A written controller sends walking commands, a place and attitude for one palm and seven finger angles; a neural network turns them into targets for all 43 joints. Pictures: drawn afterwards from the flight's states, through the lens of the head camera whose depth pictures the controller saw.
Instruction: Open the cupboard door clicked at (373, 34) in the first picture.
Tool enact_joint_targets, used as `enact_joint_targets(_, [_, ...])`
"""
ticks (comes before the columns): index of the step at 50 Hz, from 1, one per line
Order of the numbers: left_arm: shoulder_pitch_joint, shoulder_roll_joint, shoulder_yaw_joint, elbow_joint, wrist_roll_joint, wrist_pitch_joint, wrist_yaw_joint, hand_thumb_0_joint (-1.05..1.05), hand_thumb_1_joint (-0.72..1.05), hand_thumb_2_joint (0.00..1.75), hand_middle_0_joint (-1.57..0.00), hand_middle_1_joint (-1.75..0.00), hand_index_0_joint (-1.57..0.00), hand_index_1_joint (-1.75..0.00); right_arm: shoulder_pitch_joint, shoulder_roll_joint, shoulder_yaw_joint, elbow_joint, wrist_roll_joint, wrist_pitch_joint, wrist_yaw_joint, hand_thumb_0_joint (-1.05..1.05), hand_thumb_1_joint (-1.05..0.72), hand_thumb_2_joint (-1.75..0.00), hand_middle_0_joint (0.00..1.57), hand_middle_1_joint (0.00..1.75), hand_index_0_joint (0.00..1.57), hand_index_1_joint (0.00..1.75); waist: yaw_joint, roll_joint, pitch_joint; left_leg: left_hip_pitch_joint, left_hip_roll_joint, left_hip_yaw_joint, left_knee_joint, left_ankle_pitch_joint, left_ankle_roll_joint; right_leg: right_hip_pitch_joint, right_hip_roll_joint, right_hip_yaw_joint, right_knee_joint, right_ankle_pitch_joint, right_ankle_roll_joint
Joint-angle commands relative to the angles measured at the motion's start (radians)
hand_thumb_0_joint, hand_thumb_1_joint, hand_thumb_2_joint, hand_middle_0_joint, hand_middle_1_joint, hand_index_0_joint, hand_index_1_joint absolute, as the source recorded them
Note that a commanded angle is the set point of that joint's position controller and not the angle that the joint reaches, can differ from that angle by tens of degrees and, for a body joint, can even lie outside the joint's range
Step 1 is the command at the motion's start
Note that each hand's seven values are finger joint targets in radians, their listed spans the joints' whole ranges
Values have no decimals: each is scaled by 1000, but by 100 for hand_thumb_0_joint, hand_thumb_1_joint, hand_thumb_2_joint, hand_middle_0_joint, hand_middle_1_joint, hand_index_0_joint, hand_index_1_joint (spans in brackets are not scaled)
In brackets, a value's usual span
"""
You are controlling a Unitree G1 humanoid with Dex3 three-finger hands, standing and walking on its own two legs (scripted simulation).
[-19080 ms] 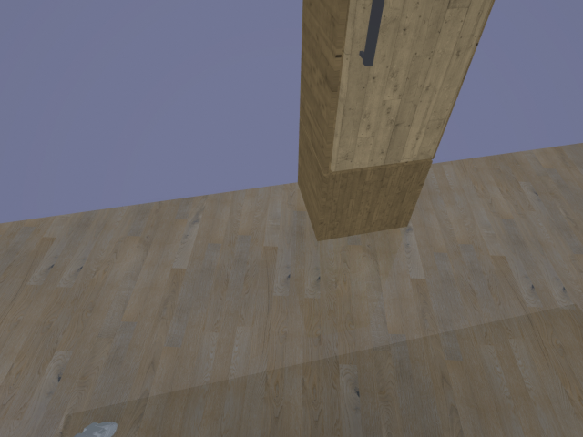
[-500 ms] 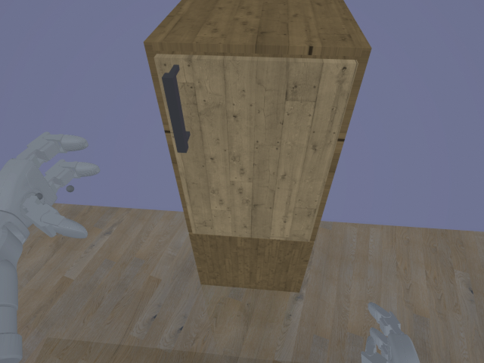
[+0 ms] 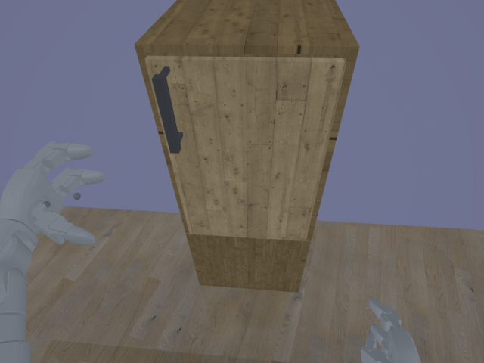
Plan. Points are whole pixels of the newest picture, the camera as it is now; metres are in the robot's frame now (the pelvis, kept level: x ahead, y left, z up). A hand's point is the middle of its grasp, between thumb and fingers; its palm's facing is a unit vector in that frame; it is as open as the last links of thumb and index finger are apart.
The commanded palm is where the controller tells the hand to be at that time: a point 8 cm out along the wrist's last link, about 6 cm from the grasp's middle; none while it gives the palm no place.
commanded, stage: move the hooked fingers beside the handle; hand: left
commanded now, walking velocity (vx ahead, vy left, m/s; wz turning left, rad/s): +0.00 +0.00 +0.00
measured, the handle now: (170, 111) +0.56 +0.21 +0.15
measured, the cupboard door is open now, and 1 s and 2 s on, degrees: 0 0 0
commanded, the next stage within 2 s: none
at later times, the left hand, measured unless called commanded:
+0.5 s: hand (106, 163) +0.37 +0.27 +0.16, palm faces +0.02 -1.00 -0.01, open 14.0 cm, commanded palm +0.35 +0.31 +0.17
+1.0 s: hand (125, 142) +0.43 +0.25 +0.17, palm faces +0.02 -1.00 -0.01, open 14.0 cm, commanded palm +0.41 +0.30 +0.16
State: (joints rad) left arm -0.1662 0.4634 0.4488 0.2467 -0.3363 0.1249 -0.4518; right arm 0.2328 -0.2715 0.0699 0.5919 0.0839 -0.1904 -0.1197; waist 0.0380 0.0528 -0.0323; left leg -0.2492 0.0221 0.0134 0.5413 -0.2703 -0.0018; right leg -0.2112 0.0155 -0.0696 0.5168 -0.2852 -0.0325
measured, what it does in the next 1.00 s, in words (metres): stands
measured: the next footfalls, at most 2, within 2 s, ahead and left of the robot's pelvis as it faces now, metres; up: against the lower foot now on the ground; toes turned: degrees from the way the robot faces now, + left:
none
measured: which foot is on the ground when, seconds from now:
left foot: down 0.00-1.00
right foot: down 0.00-1.00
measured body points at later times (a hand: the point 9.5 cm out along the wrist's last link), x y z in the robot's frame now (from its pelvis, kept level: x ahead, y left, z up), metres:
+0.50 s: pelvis +0.01 +0.01 +0.00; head +0.01 +0.00 +0.45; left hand +0.37 +0.32 +0.16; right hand +0.14 -0.25 -0.09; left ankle +0.01 +0.12 -0.73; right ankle +0.00 -0.10 -0.73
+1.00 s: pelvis +0.01 +0.02 +0.00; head +0.03 +0.01 +0.45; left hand +0.42 +0.31 +0.17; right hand +0.13 -0.24 -0.10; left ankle +0.01 +0.12 -0.73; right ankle +0.00 -0.10 -0.73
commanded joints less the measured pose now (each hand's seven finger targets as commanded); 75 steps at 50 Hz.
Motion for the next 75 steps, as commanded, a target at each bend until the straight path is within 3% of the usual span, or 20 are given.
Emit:
enact_joint_targets(1, [-379, 310, 90, -139, -22, -63, 13, 0, -50, 30, -30, -120, -30, -120, -108, -120, -53, -150, 9, -50, -14, 0, -90, -90, 20, 30, 20, 30, -19, -25, -137, 57, -29, -24, -47, 131, 38, -17, -15, 72, -104, 171, 27])
enact_joint_targets(3, [-477, 271, 27, -147, -7, -68, 17, 0, -50, 30, -30, -120, -30, -120, -110, -116, -48, -151, 12, -52, -19, 0, -90, -90, 20, 30, 20, 30, -38, 29, -148, 79, -32, -27, -51, 107, 40, -46, -14, 63, -103, 139, 23])
enact_joint_targets(8, [-583, 302, 19, -37, 11, -84, 27, 0, -50, 30, -30, -120, -30, -120, -90, -127, -48, -129, 8, -45, -25, 0, -90, -90, 20, 30, 20, 30, -47, -4, -171, 60, -31, -37, -45, 104, 40, -41, -19, 70, -98, 134, 21])
enact_joint_targets(12, [-595, 358, 64, 19, 23, -103, 34, 0, -50, 30, -30, -120, -30, -120, -79, -129, -49, -134, 6, -35, -19, 0, -90, -90, 20, 30, 20, 30, -28, -2, -226, 48, -31, -33, -40, 138, 39, 0, -21, 72, -82, 179, 18])
enact_joint_targets(14, [-615, 311, 20, 41, 28, -105, 34, 0, -50, 30, -30, -120, -30, -120, -71, -125, -48, -138, 8, -33, -15, 0, -90, -90, 20, 30, 20, 30, -35, 35, -224, 63, -31, -31, -43, 150, 38, -19, -18, 60, -73, 202, 13])
enact_joint_targets(17, [-575, 361, 74, 89, 29, -113, 36, 0, -50, 30, -30, -120, -30, -120, -52, -136, -54, -142, 5, -24, -8, 0, -90, -90, 20, 30, 20, 30, -20, -23, -242, 44, -27, -27, -42, 180, 41, 5, -15, 60, -64, 245, 14])
enact_joint_targets(24, [-697, 300, 0, 75, 45, -126, 47, 0, -50, 30, -30, -120, -30, -120, -18, -137, -63, -137, 7, -10, -6, 0, -90, -90, 20, 30, 20, 30, -51, 35, -252, 93, -21, -29, -40, 213, 40, -50, -3, 41, -55, 261, 9])
enact_joint_targets(26, [-689, 339, 31, 84, 46, -132, 59, 0, -50, 30, -30, -120, -30, -120, -1, -144, -66, -128, 2, -3, -6, 0, -90, -90, 20, 30, 20, 30, -41, 5, -272, 89, -20, -32, -39, 235, 39, -20, -4, 40, -52, 273, 5])
enact_joint_targets(32, [-737, 318, 16, 79, 68, -139, 83, 0, -50, 30, -30, -120, -30, -120, 17, -143, -73, -123, -2, 7, 0, 0, -90, -90, 20, 30, 20, 30, -43, 29, -317, 132, -16, -38, -34, 316, 36, -30, 1, 33, -39, 330, 3])
enact_joint_targets(35, [-782, 254, -45, 104, 72, -135, 92, 0, -50, 30, -30, -120, -30, -120, 24, -140, -71, -109, -1, 13, 2, 0, -90, -90, 20, 30, 20, 30, -62, 32, -289, 145, -12, -44, -39, 317, 32, -66, 3, 27, -44, 312, 2])
enact_joint_targets(36, [-760, 269, -26, 126, 71, -134, 100, 0, -50, 30, -30, -120, -30, -120, 31, -140, -73, -107, -2, 18, 2, 0, -90, -90, 20, 30, 20, 30, -54, -7, -283, 133, -11, -44, -38, 322, 34, -51, 3, 26, -45, 315, 1])
enact_joint_targets(43, [-824, 331, 17, 198, 100, -149, 126, 0, -50, 30, -30, -120, -30, -120, 48, -145, -74, -103, -8, 46, 8, 0, -90, -90, 20, 30, 20, 30, -54, 4, -317, 112, -14, -32, -31, 336, 34, -32, 0, 38, -38, 354, 3])
enact_joint_targets(48, [-911, 292, -37, 274, 105, -179, 109, 0, -50, 30, -30, -120, -30, -120, 68, -148, -75, -89, -7, 57, 8, 0, -90, -90, 20, 30, 20, 30, -79, 22, -310, 123, -13, -32, -21, 333, 35, -67, 2, 40, -37, 349, 3])
enact_joint_targets(53, [-1008, 331, -32, 380, 117, -207, 105, 0, -50, 30, -30, -120, -30, -120, 98, -162, -80, -65, -10, 71, 5, 0, -90, -90, 20, 30, 20, 30, -96, 7, -313, 93, -16, -35, -14, 282, 38, -89, 0, 42, -35, 315, 4])
enact_joint_targets(56, [-1071, 282, -83, 412, 116, -235, 104, 0, -50, 30, -30, -120, -30, -120, 117, -161, -81, -51, -11, 74, 7, 0, -90, -90, 20, 30, 20, 30, -114, 11, -310, 97, -14, -41, -3, 289, 37, -109, 0, 39, -32, 308, 3])
enact_joint_targets(58, [-1066, 338, -35, 457, 122, -250, 107, 0, -50, 30, -30, -120, -30, -120, 131, -170, -84, -45, -16, 79, 8, 0, -90, -90, 20, 30, 20, 30, -102, 3, -341, 88, -15, -42, -1, 286, 35, -101, 2, 43, -23, 312, 4])
enact_joint_targets(66, [-1195, 392, -31, 616, 153, -314, 115, 0, -50, 30, -30, -120, -30, -120, 188, -181, -85, -19, -25, 95, 15, 0, -90, -90, 20, 30, 20, 30, -133, -18, -315, -9, -17, -31, 14, 210, 44, -117, -2, 55, -17, 267, 12])
enact_joint_targets(68, [-1215, 474, 18, 659, 166, -324, 111, 0, -50, 30, -30, -120, -30, -120, 201, -194, -86, -16, -25, 100, 13, 0, -90, -90, 20, 30, 20, 30, -133, -14, -339, -44, -17, -22, 18, 187, 47, -103, -3, 70, -12, 272, 20])
enact_joint_targets(73, [-1280, 471, -3, 696, 182, -359, 94, 0, -50, 30, -30, -120, -30, -120, 243, -196, -92, -1, -31, 108, 19, 0, -90, -90, 20, 30, 20, 30, -154, 48, -385, -21, -15, -27, 41, 217, 43, -138, 4, 70, 1, 288, 19])
enact_joint_targets(75, [-1281, 472, -9, 765, 179, -350, 82, 0, -50, 30, -30, -120, -30, -120, 259, -203, -91, 8, -30, 113, 17, 0, -90, -90, 20, 30, 20, 30, -172, -5, -343, -65, -11, -27, 43, 180, 46, -159, 6, 69, -5, 262, 24])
